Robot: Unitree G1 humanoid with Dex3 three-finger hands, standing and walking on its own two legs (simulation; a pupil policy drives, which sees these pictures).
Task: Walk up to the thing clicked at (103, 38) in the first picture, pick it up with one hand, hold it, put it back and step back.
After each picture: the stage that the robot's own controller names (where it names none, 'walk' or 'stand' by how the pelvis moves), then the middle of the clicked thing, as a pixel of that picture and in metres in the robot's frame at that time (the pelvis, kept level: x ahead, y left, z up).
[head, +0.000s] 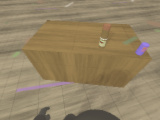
stand; (104, 37) +0.80 -0.11 +0.05
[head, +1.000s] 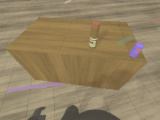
rise first; (94, 36) +0.71 +0.02 +0.08
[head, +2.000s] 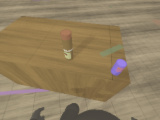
stand; (67, 47) +0.50 +0.21 +0.08
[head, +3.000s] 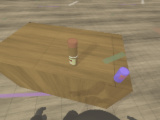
stand; (73, 53) +0.49 +0.16 +0.05
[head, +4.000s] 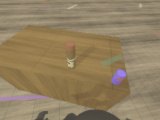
stand; (71, 56) +0.48 +0.18 +0.05
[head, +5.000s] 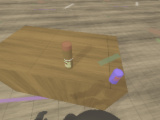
stand; (68, 56) +0.47 +0.20 +0.04
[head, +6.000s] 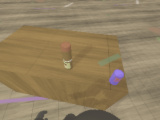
stand; (67, 57) +0.46 +0.20 +0.04
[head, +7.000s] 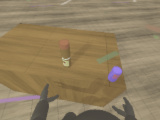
rise first; (66, 55) +0.47 +0.21 +0.05
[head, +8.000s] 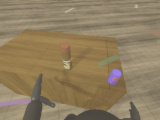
go down; (66, 58) +0.46 +0.23 +0.05
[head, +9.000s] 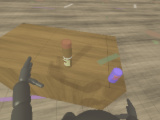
go down; (67, 55) +0.48 +0.20 +0.06
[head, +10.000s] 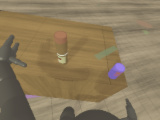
go down; (62, 50) +0.46 +0.20 +0.09
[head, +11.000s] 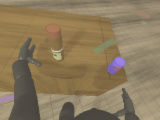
close in; (56, 46) +0.46 +0.21 +0.11
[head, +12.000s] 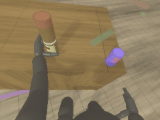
close; (49, 38) +0.48 +0.22 +0.14
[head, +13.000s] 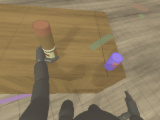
lift; (48, 45) +0.45 +0.23 +0.13
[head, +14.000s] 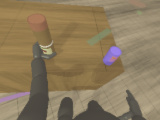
lift; (45, 40) +0.47 +0.23 +0.14
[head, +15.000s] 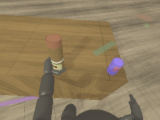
lift; (57, 57) +0.37 +0.20 +0.14
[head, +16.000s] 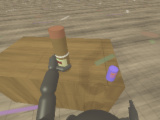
hold; (61, 51) +0.33 +0.17 +0.26
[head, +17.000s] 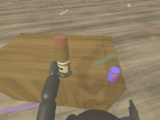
hold; (63, 58) +0.33 +0.17 +0.20
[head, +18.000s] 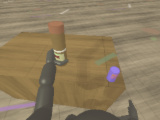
crouch; (59, 46) +0.38 +0.19 +0.24
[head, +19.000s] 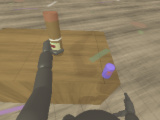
lower; (55, 36) +0.47 +0.21 +0.23
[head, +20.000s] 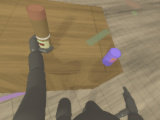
lower; (42, 33) +0.51 +0.24 +0.14
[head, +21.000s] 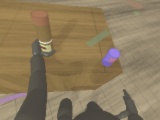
lower; (45, 37) +0.49 +0.23 +0.13
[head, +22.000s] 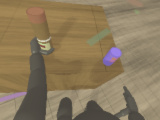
lower; (43, 35) +0.50 +0.24 +0.14
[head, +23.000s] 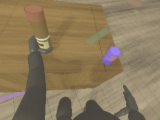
lower; (41, 34) +0.51 +0.24 +0.14
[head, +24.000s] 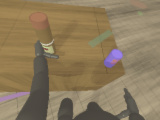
open; (46, 38) +0.48 +0.23 +0.13
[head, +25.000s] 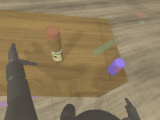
sink last; (56, 48) +0.46 +0.21 +0.10
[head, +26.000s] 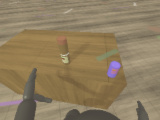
stand; (64, 51) +0.51 +0.25 +0.09
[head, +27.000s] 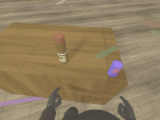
stand; (61, 50) +0.48 +0.23 +0.10
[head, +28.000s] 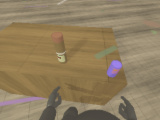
stand; (60, 50) +0.48 +0.24 +0.10
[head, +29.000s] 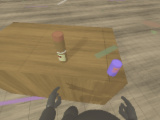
stand; (61, 49) +0.49 +0.24 +0.11
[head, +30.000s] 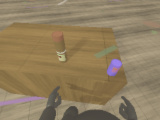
stand; (60, 49) +0.49 +0.24 +0.11
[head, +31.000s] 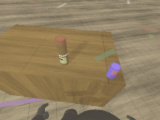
stand; (62, 52) +0.48 +0.23 +0.08
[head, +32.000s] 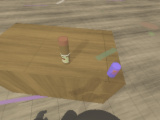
walk; (64, 52) +0.50 +0.22 +0.05
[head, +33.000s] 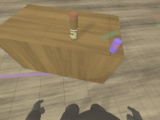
walk; (73, 27) +0.74 +0.20 +0.06
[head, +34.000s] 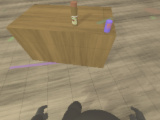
stand; (74, 14) +1.03 +0.27 +0.07
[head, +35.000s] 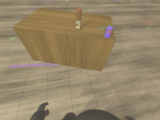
stand; (78, 20) +1.09 +0.21 +0.05
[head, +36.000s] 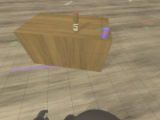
stand; (75, 22) +1.10 +0.23 +0.04
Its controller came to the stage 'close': yes
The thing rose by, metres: 0.19
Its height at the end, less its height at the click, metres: +0.00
